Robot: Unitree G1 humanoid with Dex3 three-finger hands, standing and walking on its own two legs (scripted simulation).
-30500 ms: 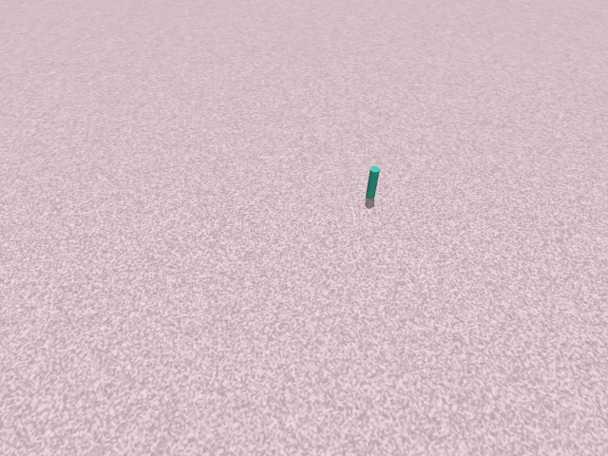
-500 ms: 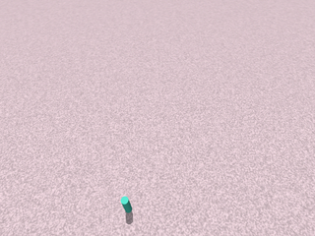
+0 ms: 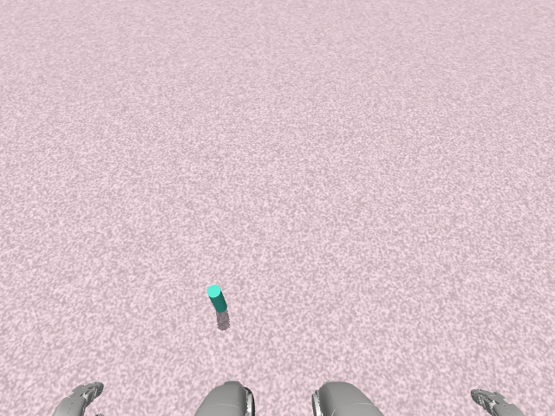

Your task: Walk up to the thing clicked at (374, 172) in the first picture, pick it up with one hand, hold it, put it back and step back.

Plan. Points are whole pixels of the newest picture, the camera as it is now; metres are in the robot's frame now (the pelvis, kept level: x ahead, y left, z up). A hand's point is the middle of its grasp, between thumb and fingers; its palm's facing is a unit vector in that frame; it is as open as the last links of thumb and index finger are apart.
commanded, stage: step back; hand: left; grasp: from the side
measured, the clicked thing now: (217, 299) +0.48 +0.22 -0.67
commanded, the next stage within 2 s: none
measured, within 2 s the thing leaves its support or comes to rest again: neither
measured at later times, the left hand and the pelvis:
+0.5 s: hand out of the picture +0.00 +0.27 -0.15, palm faces +0.05 -0.92 -0.39, open 7.3 cm; pelvis -0.11 +0.00 +0.00, yaw +2 degrees
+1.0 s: hand out of the picture -0.19 +0.24 -0.13, palm faces -0.03 -0.91 -0.42, open 7.3 cm; pelvis -0.26 -0.02 +0.01, yaw -2 degrees
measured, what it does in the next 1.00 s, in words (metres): walks backwards: right foot, then left foot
